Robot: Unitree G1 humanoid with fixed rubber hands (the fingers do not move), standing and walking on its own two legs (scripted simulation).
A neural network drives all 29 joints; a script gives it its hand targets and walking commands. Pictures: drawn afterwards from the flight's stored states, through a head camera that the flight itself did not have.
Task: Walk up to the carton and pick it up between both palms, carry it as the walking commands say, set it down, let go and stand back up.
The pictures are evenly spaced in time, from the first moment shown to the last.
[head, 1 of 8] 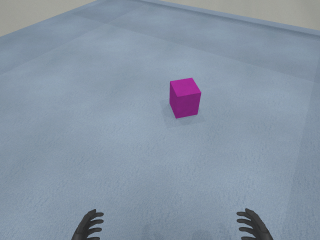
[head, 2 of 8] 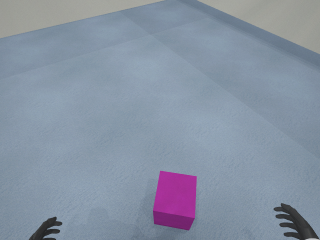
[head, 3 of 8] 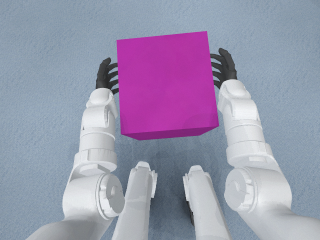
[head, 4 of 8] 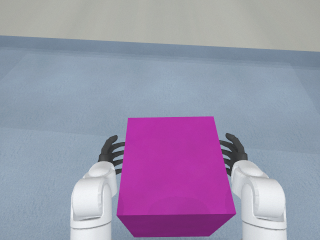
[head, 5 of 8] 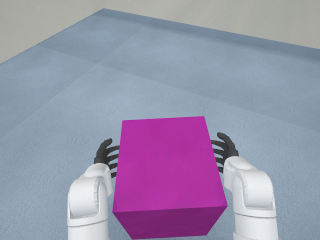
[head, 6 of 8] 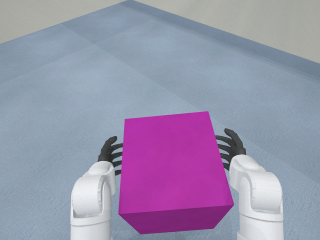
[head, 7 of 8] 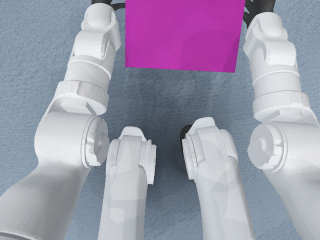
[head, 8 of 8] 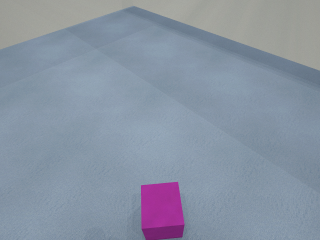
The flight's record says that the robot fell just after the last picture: no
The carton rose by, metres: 0.67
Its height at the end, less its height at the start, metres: +0.00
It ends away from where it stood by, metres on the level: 0.31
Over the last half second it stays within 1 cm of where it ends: yes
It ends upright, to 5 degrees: yes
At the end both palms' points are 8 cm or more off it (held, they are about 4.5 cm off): yes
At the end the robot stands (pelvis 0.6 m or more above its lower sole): yes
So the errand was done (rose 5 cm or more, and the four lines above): yes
